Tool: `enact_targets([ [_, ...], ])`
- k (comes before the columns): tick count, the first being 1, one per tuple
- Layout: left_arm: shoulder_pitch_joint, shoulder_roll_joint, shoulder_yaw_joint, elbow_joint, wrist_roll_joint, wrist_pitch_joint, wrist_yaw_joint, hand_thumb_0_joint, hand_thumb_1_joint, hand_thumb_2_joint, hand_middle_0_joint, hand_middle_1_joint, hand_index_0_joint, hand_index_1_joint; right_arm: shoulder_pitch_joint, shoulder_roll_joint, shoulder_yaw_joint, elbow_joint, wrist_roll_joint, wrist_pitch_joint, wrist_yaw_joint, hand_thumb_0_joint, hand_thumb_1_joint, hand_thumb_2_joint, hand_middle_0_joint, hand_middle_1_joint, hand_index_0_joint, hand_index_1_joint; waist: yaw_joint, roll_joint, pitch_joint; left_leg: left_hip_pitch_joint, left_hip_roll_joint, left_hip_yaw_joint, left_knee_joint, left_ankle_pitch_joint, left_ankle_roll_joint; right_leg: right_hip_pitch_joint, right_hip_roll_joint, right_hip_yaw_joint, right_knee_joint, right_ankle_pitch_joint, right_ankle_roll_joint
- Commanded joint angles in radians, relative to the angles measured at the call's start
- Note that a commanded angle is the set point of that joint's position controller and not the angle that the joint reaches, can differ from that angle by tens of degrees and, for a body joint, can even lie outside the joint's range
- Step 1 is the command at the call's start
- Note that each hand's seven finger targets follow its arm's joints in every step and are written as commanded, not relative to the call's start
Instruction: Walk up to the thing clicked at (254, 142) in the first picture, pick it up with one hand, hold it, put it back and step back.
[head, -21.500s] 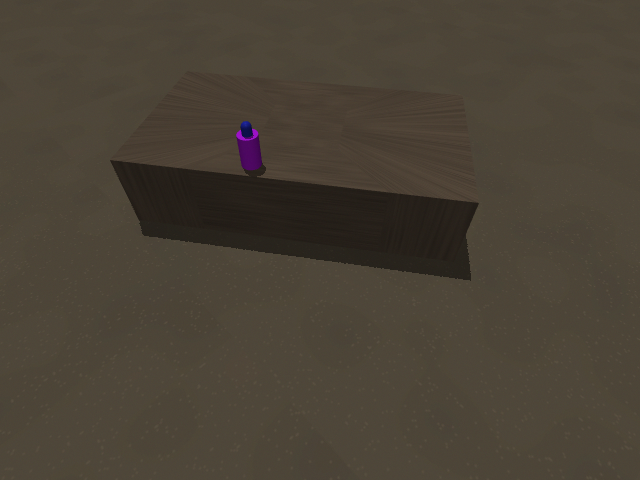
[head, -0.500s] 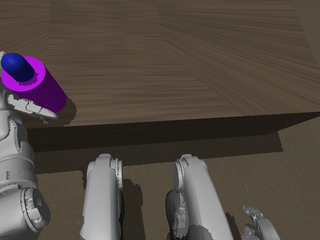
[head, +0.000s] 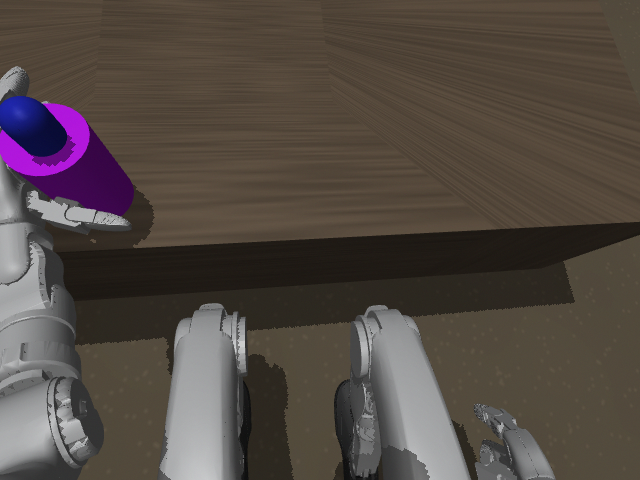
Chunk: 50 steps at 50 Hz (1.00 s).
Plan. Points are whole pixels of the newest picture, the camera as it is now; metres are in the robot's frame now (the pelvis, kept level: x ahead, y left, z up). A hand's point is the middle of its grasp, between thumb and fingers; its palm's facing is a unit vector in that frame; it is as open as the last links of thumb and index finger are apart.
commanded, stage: close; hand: left
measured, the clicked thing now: (66, 159) +0.45 +0.29 +0.00
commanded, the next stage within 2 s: settle in 0.48 s
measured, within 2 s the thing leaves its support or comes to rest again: leaves its support in 1.00 s
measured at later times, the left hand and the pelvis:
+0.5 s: hand (70, 172) +0.45 +0.29 -0.01, palm faces +0.31 -0.95 +0.00, open 11.0 cm; pelvis -0.01 +0.00 -0.01, yaw +1 degrees
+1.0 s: hand (74, 162) +0.45 +0.28 +0.00, palm faces +0.28 -0.96 -0.06, open 10.6 cm; pelvis -0.01 +0.00 +0.01, yaw +0 degrees
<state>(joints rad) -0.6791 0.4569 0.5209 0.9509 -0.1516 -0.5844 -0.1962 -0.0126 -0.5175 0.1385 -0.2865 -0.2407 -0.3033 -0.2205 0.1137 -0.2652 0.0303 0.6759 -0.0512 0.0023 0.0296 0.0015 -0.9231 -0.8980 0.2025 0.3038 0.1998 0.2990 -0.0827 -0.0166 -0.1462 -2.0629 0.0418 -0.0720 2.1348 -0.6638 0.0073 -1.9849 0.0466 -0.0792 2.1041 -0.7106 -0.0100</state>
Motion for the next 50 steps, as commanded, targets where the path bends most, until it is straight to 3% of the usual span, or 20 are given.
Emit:
enact_targets([
  [1, -0.297, 0.214, 0.012, -0.189, -0.014, -0.054, 0.005, 0.000, -0.308, 0.324, -0.525, -0.461, -0.547, -0.440, 0.137, -0.200, -0.069, -0.056, 0.000, -0.020, -0.013, 0.000, -0.913, -0.894, 0.200, 0.299, 0.200, 0.299, -0.012, 0.138, -0.605, 0.437, -0.008, 0.012, -0.251, 0.086, 0.019, 0.301, 0.010, 0.007, -0.270, 0.146, -0.031],
  [6, -0.317, 0.193, -0.026, -0.181, 0.003, -0.048, 0.012, 0.000, -0.206, 0.376, -0.600, -0.522, -0.625, -0.497, 0.135, -0.198, -0.069, -0.048, 0.001, -0.019, -0.014, 0.000, -0.903, -0.891, 0.200, 0.299, 0.200, 0.299, -0.027, 0.148, -0.553, 0.436, -0.004, 0.004, -0.263, 0.044, 0.017, 0.251, 0.008, 0.001, -0.267, 0.114, -0.034],
  [7, -0.303, 0.206, -0.010, -0.173, 0.003, -0.051, 0.017, 0.000, -0.176, 0.409, -0.633, -0.558, -0.657, -0.534, 0.138, -0.198, -0.069, -0.045, 0.000, -0.020, -0.014, 0.000, -0.904, -0.891, 0.200, 0.299, 0.200, 0.299, -0.018, 0.141, -0.559, 0.439, -0.004, 0.004, -0.256, 0.053, 0.017, 0.255, 0.010, 0.003, -0.266, 0.119, -0.033],
  [11, -0.326, 0.180, -0.036, -0.173, 0.002, -0.054, 0.018, 0.000, -0.076, 0.491, -0.712, -0.638, -0.737, -0.613, 0.144, -0.199, -0.066, -0.043, -0.003, -0.019, -0.012, 0.000, -0.897, -0.890, 0.200, 0.299, 0.200, 0.299, -0.027, 0.157, -0.581, 0.463, -0.005, 0.002, -0.249, 0.086, 0.016, 0.247, 0.008, -0.003, -0.248, 0.150, -0.036],
  [18, -0.362, 0.176, -0.060, -0.139, 0.011, -0.052, 0.030, 0.000, 0.085, 0.604, -0.850, -0.763, -0.879, -0.733, 0.136, -0.203, -0.063, -0.036, -0.003, -0.013, -0.014, 0.000, -0.886, -0.885, 0.201, 0.299, 0.200, 0.299, -0.035, 0.159, -0.529, 0.438, -0.005, -0.006, -0.260, 0.014, 0.014, 0.207, 0.004, -0.007, -0.250, 0.095, -0.036],
  [22, -0.403, 0.198, -0.060, -0.121, 0.008, -0.058, 0.036, 0.000, 0.164, 0.766, -0.970, -0.915, -0.996, -0.891, 0.146, -0.200, -0.056, -0.031, -0.008, -0.013, -0.014, 0.000, -0.888, -0.888, 0.200, 0.299, 0.200, 0.299, -0.048, 0.113, -0.551, 0.385, -0.008, 0.020, -0.214, 0.051, 0.022, 0.268, 0.005, 0.018, -0.272, 0.117, -0.024],
  [27, -0.416, 0.176, -0.085, -0.050, 0.021, -0.056, 0.041, 0.000, 0.212, 0.920, -1.093, -1.078, -1.122, -1.053, 0.135, -0.203, -0.052, -0.034, -0.011, -0.010, -0.011, 0.000, -0.880, -0.886, 0.200, 0.299, 0.200, 0.299, -0.060, 0.103, -0.496, 0.365, -0.008, 0.006, -0.233, -0.036, 0.020, 0.214, 0.005, 0.002, -0.271, 0.035, -0.029],
  [29, -0.433, 0.201, -0.081, -0.056, 0.021, -0.058, 0.043, 0.000, 0.217, 0.942, -1.104, -1.098, -1.136, -1.073, 0.138, -0.208, -0.050, -0.034, -0.011, -0.007, -0.012, 0.000, -0.877, -0.885, 0.200, 0.299, 0.200, 0.299, -0.056, 0.116, -0.515, 0.367, -0.010, 0.010, -0.220, -0.017, 0.019, 0.216, 0.005, 0.006, -0.263, 0.056, -0.029],
  [30, -0.434, 0.174, -0.098, -0.039, 0.020, -0.054, 0.039, 0.000, 0.240, 0.983, -1.051, -1.119, -1.078, -1.102, 0.138, -0.208, -0.047, -0.031, -0.011, -0.006, -0.013, 0.000, -0.887, -0.891, 0.201, 0.300, 0.201, 0.300, -0.067, 0.111, -0.503, 0.370, -0.010, 0.006, -0.219, -0.022, 0.019, 0.199, 0.004, 0.001, -0.260, 0.053, -0.031],
  [33, -0.445, 0.209, -0.089, -0.065, 0.033, -0.050, 0.050, 0.000, 0.228, 1.004, -1.063, -1.127, -1.086, -1.114, 0.132, -0.205, -0.047, -0.041, -0.012, -0.001, -0.013, 0.000, -0.883, -0.891, 0.201, 0.300, 0.201, 0.300, -0.040, 0.134, -0.523, 0.392, -0.012, 0.009, -0.231, -0.015, 0.017, 0.205, 0.003, 0.003, -0.261, 0.053, -0.034],
  [36, -0.461, 0.217, -0.092, -0.107, 0.036, -0.046, 0.058, 0.000, 0.224, 1.027, -1.084, -1.153, -1.108, -1.141, 0.129, -0.210, -0.051, -0.040, -0.009, 0.003, -0.014, 0.000, -0.880, -0.890, 0.201, 0.300, 0.201, 0.300, -0.038, 0.147, -0.513, 0.403, -0.010, 0.000, -0.258, -0.065, 0.015, 0.198, 0.000, 0.003, -0.273, 0.012, -0.033],
  [39, -0.462, 0.230, -0.079, -0.163, 0.033, -0.036, 0.064, 0.000, 0.222, 0.999, -1.079, -1.138, -1.103, -1.125, 0.143, -0.207, -0.055, -0.048, -0.005, 0.009, -0.016, 0.000, -0.886, -0.891, 0.201, 0.300, 0.200, 0.300, -0.032, 0.151, -0.596, 0.439, -0.012, 0.008, -0.256, 0.008, 0.015, 0.264, 0.001, 0.006, -0.277, 0.078, -0.032],
  [43, -0.472, 0.258, -0.060, -0.262, 0.029, -0.022, 0.066, 0.000, 0.192, 0.988, -1.081, -1.137, -1.104, -1.123, 0.138, -0.211, -0.063, -0.058, 0.003, 0.012, -0.024, 0.000, -0.889, -0.892, 0.200, 0.300, 0.200, 0.300, -0.016, 0.205, -0.656, 0.536, -0.010, -0.008, -0.300, 0.026, 0.010, 0.260, -0.003, -0.001, -0.279, 0.102, -0.038],
  [45, -0.500, 0.309, -0.037, -0.341, 0.030, -0.020, 0.073, 0.000, 0.182, 0.977, -1.080, -1.129, -1.101, -1.117, 0.142, -0.212, -0.064, -0.057, 0.006, 0.014, -0.028, 0.000, -0.892, -0.892, 0.200, 0.300, 0.200, 0.300, 0.003, 0.255, -0.687, 0.580, -0.008, -0.011, -0.324, 0.054, 0.005, 0.281, -0.004, 0.002, -0.281, 0.123, -0.042],
  [46, -0.473, 0.293, -0.045, -0.351, 0.024, -0.015, 0.073, 0.000, 0.155, 0.975, -1.082, -1.131, -1.103, -1.120, 0.132, -0.206, -0.064, -0.066, 0.010, 0.015, -0.030, 0.000, -0.894, -0.892, 0.200, 0.299, 0.200, 0.299, 0.004, 0.255, -0.700, 0.600, -0.008, -0.017, -0.339, 0.058, 0.005, 0.290, -0.004, 0.001, -0.291, 0.126, -0.042],
  [48, -0.485, 0.306, -0.020, -0.431, 0.003, -0.010, 0.075, 0.000, 0.158, 0.986, -1.074, -1.131, -1.092, -1.123, 0.138, -0.203, -0.064, -0.074, 0.016, 0.011, -0.032, 0.000, -0.896, -0.893, 0.200, 0.299, 0.199, 0.299, 0.012, 0.281, -0.753, 0.653, -0.008, -0.020, -0.350, 0.112, 0.004, 0.319, -0.003, 0.005, -0.299, 0.164, -0.044],
  [50, -0.468, 0.357, 0.015, -0.486, -0.003, 0.003, 0.089, 0.000, 0.141, 0.977, -1.066, -1.119, -1.082, -1.113, 0.145, -0.207, -0.064, -0.081, 0.022, 0.012, -0.037, 0.000, -0.900, -0.895, 0.199, 0.299, 0.199, 0.299, 0.026, 0.280, -0.783, 0.692, -0.007, -0.024, -0.372, 0.144, 0.007, 0.357, -0.002, 0.011, -0.323, 0.183, -0.044],
])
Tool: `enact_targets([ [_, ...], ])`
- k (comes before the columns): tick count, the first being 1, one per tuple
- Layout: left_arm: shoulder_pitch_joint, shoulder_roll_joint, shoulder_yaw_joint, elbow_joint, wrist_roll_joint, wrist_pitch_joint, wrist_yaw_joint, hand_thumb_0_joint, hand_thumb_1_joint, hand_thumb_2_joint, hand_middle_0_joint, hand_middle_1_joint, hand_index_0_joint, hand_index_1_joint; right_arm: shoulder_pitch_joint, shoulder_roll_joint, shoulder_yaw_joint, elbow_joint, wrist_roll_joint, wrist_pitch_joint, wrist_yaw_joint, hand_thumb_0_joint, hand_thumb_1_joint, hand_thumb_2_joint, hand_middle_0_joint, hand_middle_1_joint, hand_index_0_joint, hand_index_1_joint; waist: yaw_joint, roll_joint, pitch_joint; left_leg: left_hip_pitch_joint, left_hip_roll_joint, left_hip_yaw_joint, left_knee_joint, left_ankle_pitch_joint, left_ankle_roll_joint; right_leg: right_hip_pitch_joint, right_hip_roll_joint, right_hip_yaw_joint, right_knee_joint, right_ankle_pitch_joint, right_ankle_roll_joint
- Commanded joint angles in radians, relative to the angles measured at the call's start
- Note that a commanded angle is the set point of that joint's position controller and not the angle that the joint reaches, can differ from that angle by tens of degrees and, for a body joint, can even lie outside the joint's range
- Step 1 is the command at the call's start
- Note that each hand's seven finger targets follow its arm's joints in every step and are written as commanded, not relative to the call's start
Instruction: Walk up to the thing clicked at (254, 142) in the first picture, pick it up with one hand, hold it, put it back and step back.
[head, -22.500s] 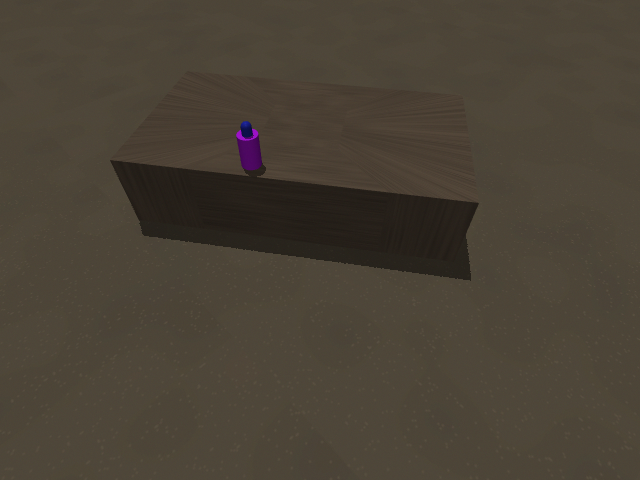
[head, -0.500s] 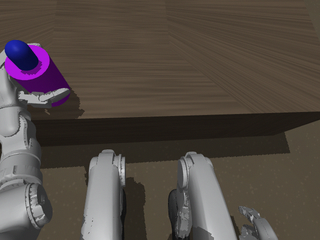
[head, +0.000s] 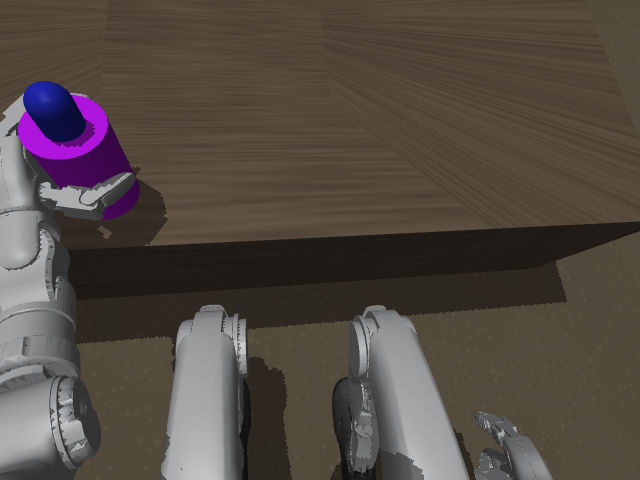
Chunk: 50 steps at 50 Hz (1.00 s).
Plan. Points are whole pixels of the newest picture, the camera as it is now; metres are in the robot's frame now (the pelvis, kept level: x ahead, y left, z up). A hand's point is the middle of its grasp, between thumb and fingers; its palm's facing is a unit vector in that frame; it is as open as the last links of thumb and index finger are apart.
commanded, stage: settle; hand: left
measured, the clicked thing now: (80, 150) +0.47 +0.27 +0.00
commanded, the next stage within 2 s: lift in 0.74 s
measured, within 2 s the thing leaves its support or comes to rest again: neither
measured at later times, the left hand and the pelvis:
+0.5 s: hand (52, 96) +0.49 +0.27 +0.07, palm faces +0.28 -0.96 -0.04, open 10.6 cm; pelvis +0.03 +0.00 +0.07, yaw +0 degrees
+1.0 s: hand (25, 73) +0.48 +0.27 +0.11, palm faces +0.29 -0.96 -0.04, open 10.6 cm; pelvis +0.03 +0.00 +0.11, yaw +1 degrees
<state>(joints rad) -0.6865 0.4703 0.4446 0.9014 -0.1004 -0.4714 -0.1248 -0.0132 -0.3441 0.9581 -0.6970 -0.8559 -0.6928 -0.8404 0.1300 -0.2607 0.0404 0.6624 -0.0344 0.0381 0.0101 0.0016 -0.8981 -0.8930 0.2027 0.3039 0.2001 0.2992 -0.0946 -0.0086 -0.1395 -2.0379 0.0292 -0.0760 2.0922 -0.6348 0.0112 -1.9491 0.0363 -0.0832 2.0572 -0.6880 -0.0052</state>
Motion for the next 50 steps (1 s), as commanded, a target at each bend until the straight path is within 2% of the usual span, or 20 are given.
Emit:
enact_targets([
  [1, -0.432, 0.337, 0.095, -0.443, -0.054, -0.101, 0.021, 0.000, 0.131, 0.978, -1.046, -1.116, -1.063, -1.109, 0.140, -0.211, -0.078, -0.057, 0.007, -0.024, -0.019, 0.000, -0.906, -0.897, 0.199, 0.299, 0.199, 0.299, 0.032, 0.283, -0.781, 0.693, 0.007, -0.028, -0.341, 0.137, 0.002, 0.307, 0.007, 0.014, -0.279, 0.172, -0.050],
  [3, -0.445, 0.318, 0.078, -0.479, -0.059, -0.088, 0.026, 0.000, 0.137, 0.993, -1.048, -1.123, -1.063, -1.119, 0.139, -0.199, -0.076, -0.050, 0.008, -0.024, -0.023, 0.000, -0.906, -0.897, 0.199, 0.299, 0.199, 0.299, 0.024, 0.286, -0.778, 0.715, 0.009, -0.027, -0.354, 0.154, 0.006, 0.321, 0.010, 0.023, -0.306, 0.185, -0.049],
  [4, -0.403, 0.321, 0.095, -0.453, -0.061, -0.079, 0.030, 0.000, 0.138, 1.017, -1.051, -1.142, -1.066, -1.139, 0.167, -0.201, -0.081, -0.028, 0.009, -0.023, -0.025, 0.000, -0.908, -0.898, 0.200, 0.299, 0.199, 0.299, 0.018, 0.269, -0.770, 0.720, 0.009, -0.025, -0.356, 0.184, 0.009, 0.348, 0.011, 0.023, -0.321, 0.207, -0.047],
  [6, -0.413, 0.340, 0.101, -0.466, -0.056, -0.073, 0.036, 0.000, 0.115, 1.022, -1.045, -1.135, -1.058, -1.135, 0.153, -0.193, -0.074, -0.038, 0.011, -0.028, -0.026, 0.000, -0.904, -0.898, 0.199, 0.299, 0.199, 0.299, 0.018, 0.255, -0.753, 0.710, 0.009, -0.023, -0.371, 0.174, 0.011, 0.371, 0.011, 0.027, -0.339, 0.205, -0.046],
  [7, -0.396, 0.307, 0.083, -0.445, -0.056, -0.069, 0.034, 0.000, 0.117, 1.026, -1.051, -1.148, -1.067, -1.145, 0.144, -0.192, -0.075, -0.046, 0.011, -0.031, -0.027, 0.000, -0.906, -0.898, 0.199, 0.299, 0.199, 0.299, 0.013, 0.256, -0.740, 0.717, 0.008, -0.021, -0.376, 0.179, 0.012, 0.376, 0.011, 0.028, -0.350, 0.211, -0.046],
  [9, -0.387, 0.302, 0.088, -0.407, -0.059, -0.063, 0.032, 0.000, 0.112, 1.036, -1.042, -1.146, -1.057, -1.144, 0.149, -0.190, -0.076, -0.046, 0.012, -0.035, -0.028, 0.000, -0.902, -0.898, 0.199, 0.299, 0.199, 0.299, 0.001, 0.205, -0.727, 0.688, 0.007, -0.007, -0.369, 0.198, 0.021, 0.432, 0.014, 0.033, -0.384, 0.239, -0.038],
  [14, -0.325, 0.250, 0.078, -0.302, -0.057, -0.058, 0.000, 0.000, 0.130, 1.065, -1.068, -1.177, -1.088, -1.171, 0.174, -0.190, -0.083, -0.019, 0.011, -0.039, -0.019, 0.000, -0.897, -0.896, 0.200, 0.299, 0.199, 0.299, 0.003, 0.215, -0.662, 0.760, 0.013, -0.024, -0.409, 0.262, 0.011, 0.399, 0.012, 0.021, -0.393, 0.263, -0.046],
  [15, -0.332, 0.278, 0.093, -0.312, -0.055, -0.062, -0.003, 0.000, 0.135, 1.071, -1.072, -1.177, -1.091, -1.173, 0.177, -0.191, -0.083, -0.023, 0.009, -0.040, -0.018, 0.000, -0.897, -0.897, 0.200, 0.299, 0.200, 0.299, 0.008, 0.200, -0.669, 0.741, 0.011, -0.013, -0.400, 0.266, 0.016, 0.425, 0.015, 0.025, -0.407, 0.274, -0.042],
  [19, -0.339, 0.259, 0.088, -0.307, -0.068, -0.071, -0.022, 0.000, 0.139, 1.079, -1.088, -1.186, -1.109, -1.180, 0.178, -0.189, -0.082, -0.029, 0.009, -0.047, -0.013, 0.000, -0.896, -0.897, 0.200, 0.299, 0.200, 0.299, 0.009, 0.209, -0.687, 0.776, 0.010, -0.007, -0.416, 0.307, 0.016, 0.459, 0.015, 0.026, -0.421, 0.306, -0.043],
  [22, -0.376, 0.297, 0.099, -0.343, -0.061, -0.080, -0.020, 0.000, 0.169, 1.090, -1.094, -1.191, -1.116, -1.184, 0.170, -0.187, -0.082, -0.050, 0.010, -0.048, -0.013, 0.000, -0.893, -0.897, 0.200, 0.300, 0.200, 0.300, 0.018, 0.217, -0.706, 0.784, 0.008, -0.001, -0.439, 0.272, 0.017, 0.494, 0.015, 0.035, -0.451, 0.286, -0.042],
  [25, -0.385, 0.290, 0.103, -0.369, -0.072, -0.090, -0.017, 0.000, 0.170, 1.102, -1.087, -1.187, -1.107, -1.183, 0.166, -0.182, -0.080, -0.051, 0.010, -0.053, -0.014, 0.000, -0.895, -0.898, 0.200, 0.300, 0.200, 0.300, 0.013, 0.192, -0.723, 0.777, 0.006, 0.007, -0.445, 0.257, 0.022, 0.544, 0.016, 0.043, -0.473, 0.288, -0.035],
  [26, -0.374, 0.309, 0.125, -0.365, -0.071, -0.091, -0.013, 0.000, 0.176, 1.104, -1.082, -1.187, -1.101, -1.184, 0.180, -0.186, -0.083, -0.043, 0.009, -0.052, -0.014, 0.000, -0.895, -0.898, 0.200, 0.300, 0.200, 0.300, 0.021, 0.200, -0.739, 0.802, 0.007, 0.004, -0.453, 0.276, 0.021, 0.546, 0.016, 0.042, -0.472, 0.297, -0.037],
  [29, -0.371, 0.278, 0.087, -0.389, -0.065, -0.086, -0.017, 0.000, 0.198, 1.121, -1.095, -1.199, -1.112, -1.197, 0.184, -0.182, -0.085, -0.035, 0.003, -0.056, -0.015, 0.000, -0.898, -0.900, 0.200, 0.300, 0.200, 0.300, 0.015, 0.224, -0.754, 0.859, 0.008, 0.006, -0.459, 0.316, 0.019, 0.546, 0.017, 0.045, -0.491, 0.324, -0.037],
  [31, -0.391, 0.297, 0.098, -0.396, -0.066, -0.087, -0.008, 0.000, 0.183, 1.123, -1.097, -1.197, -1.112, -1.197, 0.180, -0.179, -0.081, -0.038, 0.005, -0.058, -0.018, 0.000, -0.898, -0.900, 0.200, 0.300, 0.200, 0.300, 0.009, 0.204, -0.736, 0.832, 0.007, 0.011, -0.469, 0.298, 0.023, 0.588, 0.016, 0.053, -0.514, 0.324, -0.033],
  [36, -0.367, 0.266, 0.087, -0.368, -0.063, -0.085, 0.006, 0.000, 0.192, 1.148, -1.098, -1.216, -1.116, -1.215, 0.165, -0.176, -0.083, -0.033, 0.005, -0.059, -0.019, 0.000, -0.896, -0.900, 0.200, 0.300, 0.200, 0.300, 0.008, 0.202, -0.700, 0.864, 0.009, 0.001, -0.506, 0.253, 0.019, 0.559, 0.016, 0.048, -0.536, 0.279, -0.036],
  [40, -0.366, 0.247, 0.076, -0.361, -0.058, -0.091, 0.007, 0.000, 0.226, 1.152, -1.122, -1.233, -1.143, -1.228, 0.161, -0.176, -0.083, -0.035, 0.002, -0.064, -0.016, 0.000, -0.899, -0.900, 0.200, 0.300, 0.200, 0.300, 0.004, 0.232, -0.695, 0.910, 0.011, -0.015, -0.527, 0.296, 0.010, 0.546, 0.012, 0.035, -0.525, 0.300, -0.042],
  [41, -0.350, 0.255, 0.083, -0.339, -0.052, -0.089, 0.007, 0.000, 0.238, 1.160, -1.111, -1.224, -1.129, -1.221, 0.165, -0.179, -0.084, -0.031, 0.003, -0.062, -0.015, 0.000, -0.893, -0.899, 0.200, 0.300, 0.200, 0.300, 0.013, 0.228, -0.684, 0.919, 0.012, -0.020, -0.537, 0.305, 0.008, 0.543, 0.013, 0.031, -0.526, 0.300, -0.043],
  [42, -0.335, 0.259, 0.081, -0.319, -0.048, -0.089, 0.008, 0.000, 0.226, 1.164, -1.119, -1.235, -1.138, -1.232, 0.160, -0.176, -0.082, -0.034, 0.003, -0.061, -0.014, 0.000, -0.898, -0.900, 0.200, 0.300, 0.200, 0.300, 0.013, 0.213, -0.653, 0.893, 0.009, -0.014, -0.544, 0.266, 0.012, 0.557, 0.013, 0.034, -0.544, 0.277, -0.041],
  [45, -0.368, 0.246, 0.073, -0.367, -0.051, -0.099, 0.011, 0.000, 0.137, 1.157, -1.158, -1.309, -1.198, -1.288, 0.150, -0.170, -0.079, -0.052, 0.004, -0.065, -0.010, 0.000, -0.916, -0.902, 0.200, 0.300, 0.200, 0.300, 0.016, 0.221, -0.690, 0.916, 0.008, -0.014, -0.557, 0.268, 0.009, 0.582, 0.011, 0.036, -0.548, 0.284, -0.042],
  [50, -0.324, 0.213, 0.056, -0.405, -0.055, -0.092, 0.016, 0.000, 0.154, 1.182, -1.162, -1.326, -1.204, -1.304, 0.154, -0.173, -0.087, -0.058, 0.008, -0.065, -0.011, 0.000, -0.917, -0.903, 0.200, 0.300, 0.200, 0.300, 0.017, 0.227, -0.700, 0.974, 0.007, -0.019, -0.592, 0.284, 0.006, 0.605, 0.010, 0.034, -0.580, 0.295, -0.042],
])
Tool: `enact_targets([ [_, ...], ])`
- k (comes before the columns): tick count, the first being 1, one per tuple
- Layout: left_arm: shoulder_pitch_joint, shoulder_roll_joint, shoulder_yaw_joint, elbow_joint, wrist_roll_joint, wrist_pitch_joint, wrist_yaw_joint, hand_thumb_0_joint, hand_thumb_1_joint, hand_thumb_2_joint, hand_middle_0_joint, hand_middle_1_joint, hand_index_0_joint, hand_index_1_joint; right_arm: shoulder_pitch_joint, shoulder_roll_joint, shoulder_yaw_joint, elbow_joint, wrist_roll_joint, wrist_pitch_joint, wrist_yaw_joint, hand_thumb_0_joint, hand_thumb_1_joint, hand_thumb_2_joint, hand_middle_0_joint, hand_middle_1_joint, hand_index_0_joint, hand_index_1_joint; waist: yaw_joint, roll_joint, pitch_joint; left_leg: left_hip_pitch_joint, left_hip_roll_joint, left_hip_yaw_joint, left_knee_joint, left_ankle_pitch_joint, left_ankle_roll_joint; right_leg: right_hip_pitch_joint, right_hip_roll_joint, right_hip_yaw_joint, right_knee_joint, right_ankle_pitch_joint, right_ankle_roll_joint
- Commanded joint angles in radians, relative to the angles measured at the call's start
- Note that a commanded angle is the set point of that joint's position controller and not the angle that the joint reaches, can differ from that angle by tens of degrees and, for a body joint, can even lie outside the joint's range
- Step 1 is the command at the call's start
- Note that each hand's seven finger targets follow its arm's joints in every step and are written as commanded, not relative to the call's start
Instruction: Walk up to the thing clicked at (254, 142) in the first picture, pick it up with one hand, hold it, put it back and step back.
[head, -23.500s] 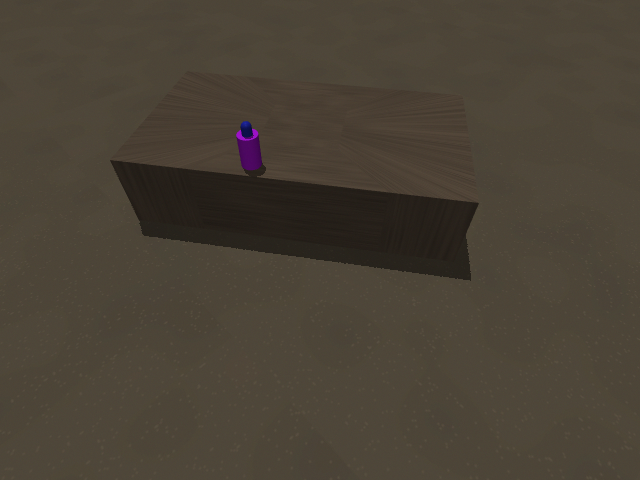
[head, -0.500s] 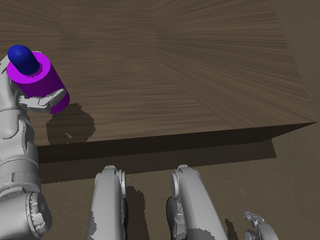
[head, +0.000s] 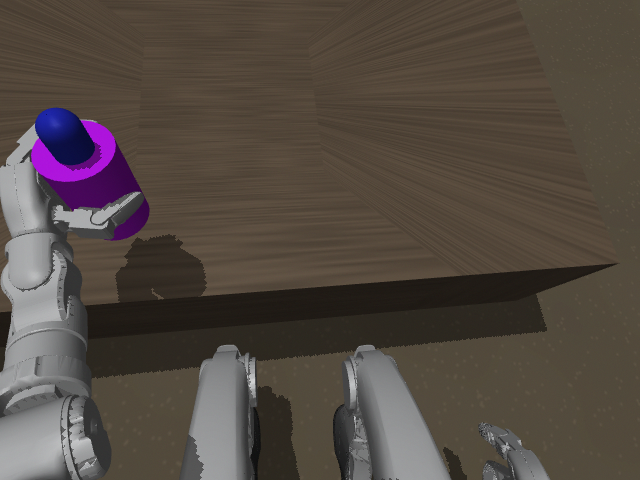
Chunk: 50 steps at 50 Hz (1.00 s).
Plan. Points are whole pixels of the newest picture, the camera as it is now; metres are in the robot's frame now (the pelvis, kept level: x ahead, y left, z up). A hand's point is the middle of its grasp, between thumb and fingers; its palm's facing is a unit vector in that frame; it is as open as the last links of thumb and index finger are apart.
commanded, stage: lift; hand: left
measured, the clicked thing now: (90, 173) +0.46 +0.26 +0.01
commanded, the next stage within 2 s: hold in 1.54 s
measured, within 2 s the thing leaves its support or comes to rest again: neither
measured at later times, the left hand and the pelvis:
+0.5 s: hand (49, 180) +0.40 +0.24 +0.10, palm faces +0.27 -0.96 -0.03, open 10.6 cm; pelvis +0.02 +0.01 +0.09, yaw +2 degrees
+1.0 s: hand (26, 158) +0.37 +0.21 +0.18, palm faces +0.26 -0.96 -0.03, open 10.7 cm; pelvis +0.04 +0.01 +0.15, yaw +4 degrees
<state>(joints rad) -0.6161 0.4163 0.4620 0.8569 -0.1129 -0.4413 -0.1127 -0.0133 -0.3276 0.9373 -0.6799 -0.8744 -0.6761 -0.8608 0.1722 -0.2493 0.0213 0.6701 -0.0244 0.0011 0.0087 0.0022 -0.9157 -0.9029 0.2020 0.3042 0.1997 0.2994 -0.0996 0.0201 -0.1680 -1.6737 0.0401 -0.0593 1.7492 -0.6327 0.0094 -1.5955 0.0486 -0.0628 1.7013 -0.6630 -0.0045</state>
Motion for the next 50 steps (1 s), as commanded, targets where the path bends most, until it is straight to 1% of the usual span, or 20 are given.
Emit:
enact_targets([
  [1, -0.395, 0.271, 0.037, -0.375, -0.047, -0.119, 0.009, 0.000, 0.143, 1.173, -1.163, -1.321, -1.202, -1.301, 0.111, -0.177, -0.065, -0.065, -0.001, -0.032, -0.008, 0.000, -0.920, -0.904, 0.200, 0.300, 0.200, 0.300, 0.026, 0.191, -0.683, 0.613, -0.005, -0.028, -0.244, 0.294, 0.012, 0.283, -0.002, 0.017, -0.237, 0.286, -0.039],
  [4, -0.371, 0.276, 0.023, -0.450, -0.047, -0.109, 0.021, 0.000, 0.133, 1.176, -1.167, -1.324, -1.205, -1.305, 0.109, -0.172, -0.071, -0.077, 0.004, -0.036, -0.012, 0.000, -0.922, -0.904, 0.200, 0.300, 0.200, 0.300, 0.029, 0.182, -0.705, 0.625, -0.010, -0.010, -0.265, 0.292, 0.017, 0.365, -0.002, 0.031, -0.287, 0.302, -0.034],
  [6, -0.336, 0.231, -0.008, -0.464, -0.049, -0.095, 0.026, 0.000, 0.132, 1.184, -1.156, -1.324, -1.195, -1.305, 0.108, -0.174, -0.075, -0.071, 0.008, -0.037, -0.014, 0.000, -0.919, -0.904, 0.200, 0.300, 0.200, 0.300, 0.023, 0.190, -0.685, 0.677, -0.007, -0.021, -0.296, 0.305, 0.012, 0.356, -0.001, 0.021, -0.296, 0.305, -0.038],
  [9, -0.282, 0.235, 0.012, -0.500, -0.051, -0.087, 0.051, 0.000, 0.150, 1.188, -1.152, -1.320, -1.190, -1.302, 0.112, -0.169, -0.078, -0.065, 0.014, -0.039, -0.018, 0.000, -0.918, -0.904, 0.200, 0.300, 0.200, 0.300, 0.037, 0.183, -0.657, 0.704, -0.005, -0.030, -0.339, 0.296, 0.010, 0.388, -0.002, 0.018, -0.329, 0.297, -0.037],
  [14, -0.214, 0.158, -0.045, -0.563, -0.057, -0.072, 0.078, 0.000, 0.094, 1.187, -1.157, -1.328, -1.194, -1.312, 0.101, -0.161, -0.080, -0.068, 0.022, -0.050, -0.024, 0.000, -0.919, -0.904, 0.200, 0.300, 0.200, 0.300, 0.033, 0.177, -0.605, 0.779, -0.005, -0.036, -0.407, 0.316, 0.006, 0.442, -0.003, 0.015, -0.396, 0.315, -0.034],
  [15, -0.174, 0.175, -0.022, -0.551, -0.052, -0.067, 0.088, 0.000, 0.098, 1.185, -1.169, -1.336, -1.207, -1.317, 0.099, -0.159, -0.081, -0.070, 0.024, -0.049, -0.026, 0.000, -0.921, -0.903, 0.200, 0.300, 0.200, 0.300, 0.037, 0.155, -0.591, 0.775, -0.006, -0.036, -0.420, 0.320, 0.007, 0.471, -0.004, 0.014, -0.408, 0.324, -0.033],
  [18, -0.140, 0.100, -0.096, -0.604, -0.060, -0.064, 0.091, 0.000, 0.084, 1.204, -1.181, -1.346, -1.215, -1.333, 0.089, -0.150, -0.077, -0.078, 0.029, -0.056, -0.027, 0.000, -0.921, -0.904, 0.200, 0.300, 0.200, 0.300, 0.032, 0.153, -0.561, 0.815, -0.008, -0.029, -0.463, 0.318, 0.005, 0.522, -0.003, 0.017, -0.454, 0.335, -0.032],
  [19, -0.127, 0.113, -0.082, -0.622, -0.061, -0.063, 0.098, 0.000, 0.090, 1.216, -1.183, -1.347, -1.216, -1.336, 0.092, -0.151, -0.078, -0.076, 0.030, -0.059, -0.027, 0.000, -0.919, -0.904, 0.200, 0.300, 0.200, 0.300, 0.041, 0.163, -0.558, 0.856, -0.006, -0.039, -0.487, 0.327, -0.001, 0.523, -0.004, 0.013, -0.461, 0.331, -0.035],
  [22, -0.104, 0.056, -0.142, -0.648, -0.058, -0.052, 0.107, 0.000, 0.061, 1.195, -1.187, -1.340, -1.220, -1.329, 0.090, -0.147, -0.077, -0.075, 0.032, -0.065, -0.030, 0.000, -0.918, -0.903, 0.200, 0.300, 0.200, 0.300, 0.032, 0.174, -0.498, 0.915, -0.002, -0.049, -0.543, 0.337, -0.009, 0.533, -0.006, 0.007, -0.498, 0.331, -0.034],
  [26, -0.012, 0.020, -0.151, -0.637, -0.063, -0.040, 0.124, 0.000, 0.007, 1.196, -1.185, -1.337, -1.215, -1.330, 0.092, -0.132, -0.071, -0.077, 0.035, -0.068, -0.034, 0.000, -0.917, -0.903, 0.200, 0.300, 0.200, 0.300, 0.041, 0.131, -0.439, 0.927, -0.009, -0.038, -0.596, 0.342, -0.007, 0.623, -0.008, 0.009, -0.563, 0.353, -0.029],
  [29, -0.031, 0.012, -0.184, -0.676, -0.052, -0.039, 0.135, 0.000, 0.014, 1.208, -1.188, -1.345, -1.218, -1.339, 0.094, -0.130, -0.070, -0.081, 0.034, -0.070, -0.036, 0.000, -0.912, -0.901, 0.200, 0.300, 0.200, 0.300, 0.031, 0.124, -0.415, 0.962, -0.014, -0.024, -0.629, 0.359, -0.004, 0.683, -0.009, 0.013, -0.610, 0.377, -0.027],
  [30, -0.023, 0.024, -0.167, -0.664, -0.047, -0.040, 0.140, 0.000, -0.001, 1.207, -1.193, -1.346, -1.221, -1.341, 0.097, -0.130, -0.071, -0.077, 0.033, -0.069, -0.038, 0.000, -0.915, -0.902, 0.200, 0.300, 0.200, 0.300, 0.037, 0.124, -0.404, 0.971, -0.014, -0.027, -0.647, 0.358, -0.005, 0.686, -0.011, 0.012, -0.617, 0.374, -0.028],
  [31, -0.008, -0.004, -0.196, -0.654, -0.047, -0.037, 0.140, 0.000, -0.012, 1.194, -1.186, -1.338, -1.215, -1.332, 0.084, -0.127, -0.067, -0.086, 0.034, -0.069, -0.038, 0.000, -0.914, -0.901, 0.200, 0.300, 0.200, 0.300, 0.039, 0.111, -0.376, 0.979, -0.013, -0.028, -0.666, 0.342, -0.006, 0.694, -0.010, 0.009, -0.626, 0.362, -0.029],
  [36, 0.015, -0.017, -0.199, -0.673, -0.042, -0.048, 0.154, 0.000, 0.013, 1.205, -1.197, -1.345, -1.223, -1.341, 0.069, -0.118, -0.065, -0.101, 0.026, -0.074, -0.037, 0.000, -0.915, -0.901, 0.200, 0.300, 0.200, 0.300, 0.054, 0.119, -0.361, 1.032, -0.017, -0.025, -0.732, 0.317, -0.010, 0.756, -0.014, 0.007, -0.677, 0.354, -0.026],
  [37, 0.021, -0.026, -0.209, -0.689, -0.042, -0.051, 0.157, 0.000, -0.015, 1.209, -1.196, -1.349, -1.222, -1.347, 0.067, -0.114, -0.061, -0.103, 0.024, -0.073, -0.035, 0.000, -0.917, -0.902, 0.200, 0.300, 0.200, 0.300, 0.061, 0.127, -0.360, 1.043, -0.017, -0.026, -0.742, 0.333, -0.013, 0.772, -0.013, 0.005, -0.681, 0.365, -0.027],
  [40, 0.030, -0.064, -0.248, -0.688, -0.047, -0.049, 0.155, 0.000, -0.002, 1.211, -1.197, -1.345, -1.221, -1.344, 0.066, -0.112, -0.060, -0.109, 0.027, -0.074, -0.036, 0.000, -0.916, -0.903, 0.200, 0.300, 0.200, 0.300, 0.047, 0.099, -0.341, 1.070, -0.019, -0.016, -0.757, 0.364, -0.010, 0.803, -0.012, 0.006, -0.710, 0.395, -0.025],
  [41, 0.038, -0.047, -0.230, -0.703, -0.048, -0.051, 0.160, 0.000, 0.017, 1.209, -1.197, -1.346, -1.221, -1.344, 0.061, -0.111, -0.060, -0.113, 0.026, -0.074, -0.036, 0.000, -0.917, -0.902, 0.200, 0.300, 0.200, 0.300, 0.055, 0.096, -0.333, 1.071, -0.020, -0.012, -0.766, 0.353, -0.010, 0.822, -0.013, 0.009, -0.724, 0.390, -0.024],
  [45, 0.049, -0.057, -0.237, -0.706, -0.044, -0.052, 0.167, 0.000, -0.010, 1.230, -1.200, -1.357, -1.221, -1.360, 0.053, -0.107, -0.059, -0.117, 0.026, -0.076, -0.037, 0.000, -0.921, -0.904, 0.200, 0.300, 0.200, 0.300, 0.060, 0.070, -0.313, 1.087, -0.020, -0.008, -0.798, 0.342, -0.008, 0.865, -0.016, 0.015, -0.760, 0.389, -0.021],
  [49, 0.077, -0.083, -0.249, -0.729, -0.051, -0.049, 0.170, 0.000, 0.004, 1.221, -1.169, -1.345, -1.196, -1.342, 0.057, -0.099, -0.058, -0.121, 0.022, -0.073, -0.040, 0.000, -0.912, -0.901, 0.200, 0.300, 0.200, 0.300, 0.053, 0.075, -0.328, 1.132, -0.024, -0.001, -0.815, 0.393, -0.008, 0.913, -0.015, 0.017, -0.786, 0.437, -0.018],
  [50, 0.080, -0.063, -0.238, -0.733, -0.049, -0.048, 0.171, 0.000, 0.013, 1.218, -1.166, -1.336, -1.192, -1.335, 0.062, -0.101, -0.058, -0.116, 0.023, -0.074, -0.040, 0.000, -0.914, -0.902, 0.200, 0.300, 0.200, 0.300, 0.061, 0.068, -0.324, 1.121, -0.025, 0.004, -0.814, 0.411, -0.005, 0.937, -0.016, 0.020, -0.795, 0.456, -0.017],
])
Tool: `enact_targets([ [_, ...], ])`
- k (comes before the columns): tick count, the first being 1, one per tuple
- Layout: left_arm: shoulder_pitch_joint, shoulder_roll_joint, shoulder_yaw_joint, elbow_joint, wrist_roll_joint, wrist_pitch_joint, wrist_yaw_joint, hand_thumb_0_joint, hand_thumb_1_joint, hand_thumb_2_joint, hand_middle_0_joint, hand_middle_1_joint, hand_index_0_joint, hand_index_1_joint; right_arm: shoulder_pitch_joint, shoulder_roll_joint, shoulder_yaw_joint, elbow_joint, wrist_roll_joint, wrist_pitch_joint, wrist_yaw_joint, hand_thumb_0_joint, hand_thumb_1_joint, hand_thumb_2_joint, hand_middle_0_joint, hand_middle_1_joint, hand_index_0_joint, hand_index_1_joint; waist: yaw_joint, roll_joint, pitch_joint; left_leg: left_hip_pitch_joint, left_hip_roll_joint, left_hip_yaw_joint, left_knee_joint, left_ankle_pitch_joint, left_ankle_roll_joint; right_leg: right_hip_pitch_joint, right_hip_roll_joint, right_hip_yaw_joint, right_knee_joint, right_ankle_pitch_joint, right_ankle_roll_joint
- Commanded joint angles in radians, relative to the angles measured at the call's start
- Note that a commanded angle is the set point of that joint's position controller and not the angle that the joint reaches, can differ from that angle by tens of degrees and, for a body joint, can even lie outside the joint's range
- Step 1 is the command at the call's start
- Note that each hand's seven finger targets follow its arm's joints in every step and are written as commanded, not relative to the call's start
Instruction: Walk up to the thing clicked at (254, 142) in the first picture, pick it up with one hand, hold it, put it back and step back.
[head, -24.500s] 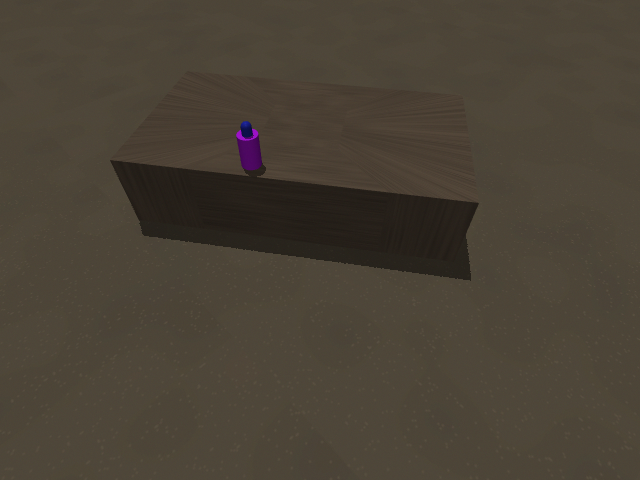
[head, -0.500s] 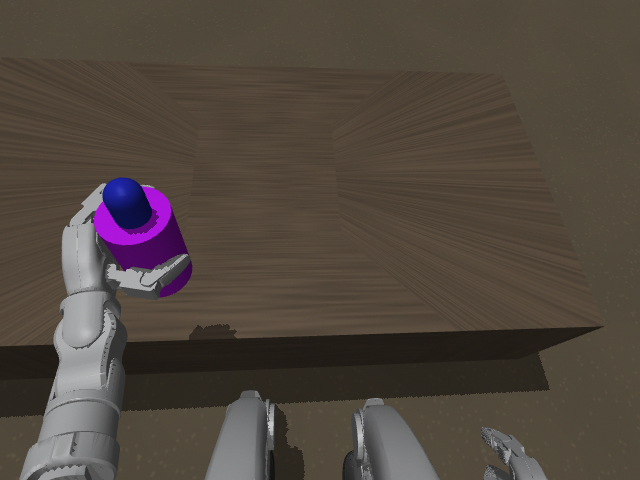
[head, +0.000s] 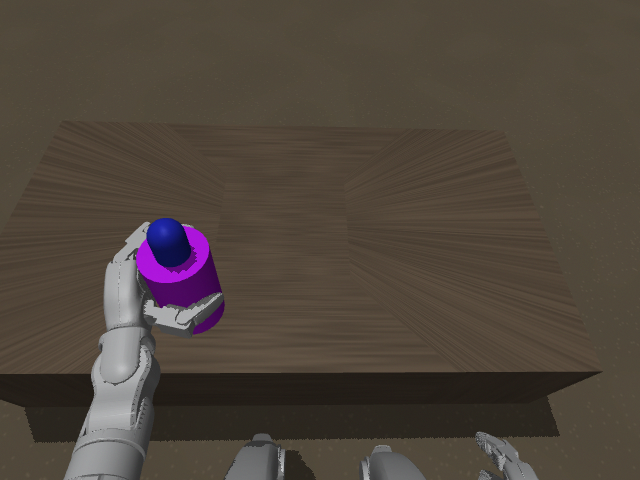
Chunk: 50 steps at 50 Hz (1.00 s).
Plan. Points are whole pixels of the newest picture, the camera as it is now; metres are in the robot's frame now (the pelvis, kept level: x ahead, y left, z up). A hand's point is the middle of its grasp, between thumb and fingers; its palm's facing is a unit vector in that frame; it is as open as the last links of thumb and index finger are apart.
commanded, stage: lift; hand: left
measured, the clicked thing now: (181, 272) +0.36 +0.18 +0.04
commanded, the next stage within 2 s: hold in 0.54 s
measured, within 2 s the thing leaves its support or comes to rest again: neither
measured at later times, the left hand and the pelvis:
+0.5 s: hand (186, 268) +0.35 +0.17 +0.06, palm faces +0.20 -0.98 -0.02, open 10.7 cm; pelvis +0.01 -0.01 +0.03, yaw +0 degrees
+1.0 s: hand (184, 266) +0.34 +0.16 +0.08, palm faces +0.20 -0.98 -0.02, open 10.7 cm; pelvis +0.02 +0.00 +0.04, yaw +0 degrees
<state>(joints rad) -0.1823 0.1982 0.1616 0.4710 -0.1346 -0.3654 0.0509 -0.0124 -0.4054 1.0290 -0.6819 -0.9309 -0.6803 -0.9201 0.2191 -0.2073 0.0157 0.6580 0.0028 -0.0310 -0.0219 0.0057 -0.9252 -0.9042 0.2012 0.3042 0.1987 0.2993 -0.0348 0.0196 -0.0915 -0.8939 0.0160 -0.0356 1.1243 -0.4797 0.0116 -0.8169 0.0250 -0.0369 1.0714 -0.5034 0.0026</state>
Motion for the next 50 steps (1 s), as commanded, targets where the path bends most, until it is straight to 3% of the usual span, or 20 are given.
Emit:
enact_targets([
  [1, -0.348, 0.146, 0.057, -0.353, -0.026, -0.122, 0.011, 0.000, 0.024, 1.214, -1.157, -1.328, -1.182, -1.326, 0.010, -0.140, -0.051, -0.109, -0.005, -0.038, -0.011, 0.000, -0.912, -0.901, 0.200, 0.300, 0.200, 0.300, -0.007, 0.048, -0.389, 0.332, -0.003, -0.015, -0.193, 0.254, -0.003, 0.178, 0.006, 0.001, -0.175, 0.308, -0.021],
  [5, -0.337, 0.148, 0.060, -0.357, -0.024, -0.121, 0.013, 0.000, 0.002, 1.213, -1.148, -1.316, -1.169, -1.319, 0.008, -0.130, -0.046, -0.108, -0.005, -0.037, -0.014, 0.000, -0.913, -0.903, 0.200, 0.300, 0.200, 0.300, -0.002, 0.033, -0.379, 0.329, -0.009, 0.003, -0.198, 0.271, 0.006, 0.240, -0.003, 0.019, -0.210, 0.347, -0.013],
  [7, -0.318, 0.123, 0.036, -0.358, -0.022, -0.114, 0.014, 0.000, 0.018, 1.204, -1.146, -1.310, -1.168, -1.311, 0.003, -0.129, -0.046, -0.112, -0.006, -0.038, -0.013, 0.000, -0.907, -0.900, 0.200, 0.300, 0.200, 0.300, -0.004, 0.047, -0.359, 0.357, -0.008, 0.000, -0.223, 0.263, 0.001, 0.237, -0.001, 0.013, -0.221, 0.332, -0.016],
  [18, -0.338, 0.120, 0.039, -0.395, -0.020, -0.115, 0.026, 0.000, 0.058, 1.214, -1.162, -1.321, -1.184, -1.322, -0.007, -0.126, -0.049, -0.109, -0.010, -0.038, -0.012, 0.000, -0.906, -0.900, 0.200, 0.300, 0.200, 0.300, -0.001, 0.057, -0.325, 0.418, -0.008, 0.000, -0.281, 0.278, -0.003, 0.284, 0.000, 0.013, -0.269, 0.338, -0.016],
  [19, -0.293, 0.115, 0.042, -0.360, -0.020, -0.111, 0.025, 0.000, 0.043, 1.216, -1.157, -1.318, -1.177, -1.321, 0.001, -0.127, -0.050, -0.106, -0.011, -0.037, -0.013, 0.000, -0.910, -0.902, 0.200, 0.300, 0.200, 0.300, -0.001, 0.029, -0.342, 0.422, -0.006, 0.000, -0.274, 0.314, 0.000, 0.307, 0.002, 0.010, -0.268, 0.373, -0.014],
  [21, -0.315, 0.116, 0.037, -0.385, -0.021, -0.114, 0.023, 0.000, 0.050, 1.239, -1.175, -1.345, -1.196, -1.348, 0.005, -0.124, -0.049, -0.100, -0.013, -0.038, -0.012, 0.000, -0.912, -0.902, 0.200, 0.300, 0.200, 0.300, -0.002, 0.042, -0.355, 0.434, -0.007, 0.002, -0.269, 0.353, 0.001, 0.318, 0.001, 0.014, -0.266, 0.409, -0.013],
  [26, -0.313, 0.099, 0.025, -0.372, -0.022, -0.107, 0.023, 0.000, 0.096, 1.258, -1.206, -1.363, -1.224, -1.368, -0.010, -0.129, -0.052, -0.103, -0.009, -0.041, -0.012, 0.000, -0.907, -0.902, 0.200, 0.300, 0.200, 0.300, -0.008, 0.023, -0.300, 0.437, -0.008, 0.004, -0.298, 0.308, 0.002, 0.324, -0.002, 0.019, -0.295, 0.380, -0.012],
  [27, -0.321, 0.115, 0.038, -0.394, -0.021, -0.107, 0.025, 0.000, 0.102, 1.261, -1.206, -1.368, -1.225, -1.372, -0.003, -0.130, -0.053, -0.100, -0.011, -0.042, -0.011, 0.000, -0.909, -0.902, 0.200, 0.300, 0.200, 0.300, 0.004, 0.048, -0.329, 0.461, -0.007, 0.004, -0.302, 0.324, -0.001, 0.326, -0.001, 0.018, -0.295, 0.382, -0.014],
  [28, -0.296, 0.099, 0.023, -0.380, -0.018, -0.105, 0.024, 0.000, 0.106, 1.258, -1.199, -1.364, -1.220, -1.367, -0.001, -0.126, -0.051, -0.098, -0.013, -0.040, -0.009, 0.000, -0.908, -0.902, 0.200, 0.300, 0.200, 0.300, 0.000, 0.060, -0.340, 0.486, -0.005, 0.000, -0.302, 0.358, -0.004, 0.323, 0.002, 0.011, -0.290, 0.398, -0.016],
  [32, -0.306, 0.091, 0.022, -0.380, -0.021, -0.100, 0.030, 0.000, 0.131, 1.283, -1.227, -1.391, -1.246, -1.395, -0.007, -0.128, -0.052, -0.100, -0.010, -0.042, -0.009, 0.000, -0.911, -0.903, 0.200, 0.300, 0.200, 0.300, 0.000, 0.032, -0.309, 0.483, -0.004, -0.001, -0.316, 0.362, -0.002, 0.343, 0.003, 0.011, -0.303, 0.406, -0.014],
  [34, -0.304, 0.099, 0.026, -0.384, -0.020, -0.099, 0.029, 0.000, 0.067, 1.192, -1.204, -1.352, -1.224, -1.352, -0.008, -0.130, -0.054, -0.101, -0.010, -0.041, -0.008, 0.000, -0.917, -0.902, 0.200, 0.300, 0.200, 0.300, 0.002, 0.033, -0.313, 0.490, -0.004, 0.000, -0.323, 0.374, -0.001, 0.352, 0.003, 0.010, -0.307, 0.415, -0.014],
  [38, -0.297, 0.092, 0.024, -0.377, -0.012, -0.099, 0.034, 0.000, 0.096, 1.181, -1.206, -1.348, -1.227, -1.346, -0.027, -0.130, -0.056, -0.108, -0.010, -0.042, -0.006, 0.000, -0.919, -0.903, 0.200, 0.300, 0.200, 0.300, 0.006, 0.039, -0.268, 0.478, -0.006, -0.001, -0.350, 0.296, -0.007, 0.344, 0.003, 0.009, -0.322, 0.342, -0.016],
  [45, -0.288, 0.082, 0.008, -0.420, -0.020, -0.096, 0.027, 0.000, 0.146, 1.208, -1.217, -1.363, -1.239, -1.361, -0.024, -0.124, -0.050, -0.111, -0.010, -0.046, -0.011, 0.000, -0.917, -0.903, 0.200, 0.300, 0.200, 0.300, 0.000, 0.012, -0.297, 0.496, -0.011, 0.008, -0.349, 0.329, 0.000, 0.391, -0.001, 0.019, -0.341, 0.395, -0.008],
  [47, -0.275, 0.077, -0.001, -0.416, -0.016, -0.091, 0.028, 0.000, 0.118, 1.218, -1.222, -1.380, -1.245, -1.376, -0.030, -0.124, -0.051, -0.107, -0.010, -0.048, -0.009, 0.000, -0.918, -0.903, 0.200, 0.300, 0.200, 0.300, 0.006, 0.054, -0.280, 0.514, -0.007, 0.004, -0.359, 0.338, -0.007, 0.363, 0.002, 0.013, -0.336, 0.382, -0.014],
  [50, -0.290, 0.072, 0.000, -0.417, -0.017, -0.088, 0.034, 0.000, 0.148, 1.225, -1.233, -1.385, -1.253, -1.384, -0.029, -0.130, -0.054, -0.107, -0.006, -0.051, -0.010, 0.000, -0.919, -0.904, 0.200, 0.300, 0.200, 0.300, 0.003, 0.030, -0.275, 0.523, -0.004, 0.001, -0.368, 0.334, -0.007, 0.370, 0.003, 0.010, -0.341, 0.377, -0.014],
])
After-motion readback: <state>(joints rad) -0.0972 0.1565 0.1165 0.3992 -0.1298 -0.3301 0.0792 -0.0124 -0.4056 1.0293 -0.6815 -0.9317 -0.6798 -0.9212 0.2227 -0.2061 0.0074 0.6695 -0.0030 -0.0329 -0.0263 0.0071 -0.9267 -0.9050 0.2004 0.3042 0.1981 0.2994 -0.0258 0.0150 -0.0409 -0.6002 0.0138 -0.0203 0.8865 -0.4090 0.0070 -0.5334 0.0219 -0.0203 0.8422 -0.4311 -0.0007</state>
